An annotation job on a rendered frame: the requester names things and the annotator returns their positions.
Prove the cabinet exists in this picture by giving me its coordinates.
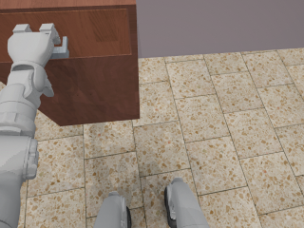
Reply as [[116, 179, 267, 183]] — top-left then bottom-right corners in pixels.
[[0, 0, 141, 126]]

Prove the robot left hand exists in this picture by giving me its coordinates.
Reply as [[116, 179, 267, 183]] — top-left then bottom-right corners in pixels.
[[8, 23, 61, 97]]

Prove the drawer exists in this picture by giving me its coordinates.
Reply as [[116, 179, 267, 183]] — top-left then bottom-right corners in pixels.
[[0, 9, 130, 62]]

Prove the robot left forearm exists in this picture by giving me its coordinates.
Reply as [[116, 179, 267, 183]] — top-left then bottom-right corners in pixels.
[[0, 61, 46, 139]]

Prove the robot left upper arm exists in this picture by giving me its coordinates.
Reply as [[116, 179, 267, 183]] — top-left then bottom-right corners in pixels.
[[0, 135, 39, 228]]

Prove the handle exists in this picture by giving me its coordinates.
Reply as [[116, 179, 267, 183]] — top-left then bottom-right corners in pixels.
[[49, 36, 69, 59]]

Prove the right robot foot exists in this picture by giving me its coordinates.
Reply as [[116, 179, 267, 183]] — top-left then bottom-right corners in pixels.
[[164, 187, 177, 228]]

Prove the robot left shin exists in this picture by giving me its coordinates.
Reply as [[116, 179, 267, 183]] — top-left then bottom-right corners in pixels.
[[108, 191, 127, 228]]

